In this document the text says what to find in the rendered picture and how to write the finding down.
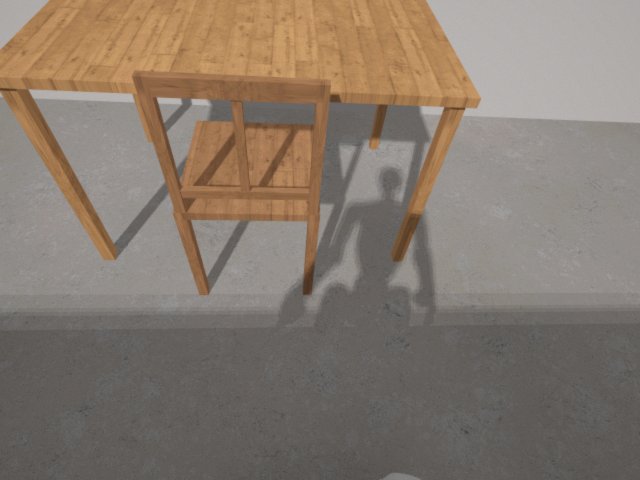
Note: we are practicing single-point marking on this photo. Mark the chair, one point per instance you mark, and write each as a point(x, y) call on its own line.
point(240, 170)

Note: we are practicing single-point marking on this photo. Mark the table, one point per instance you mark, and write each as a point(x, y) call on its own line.
point(384, 52)

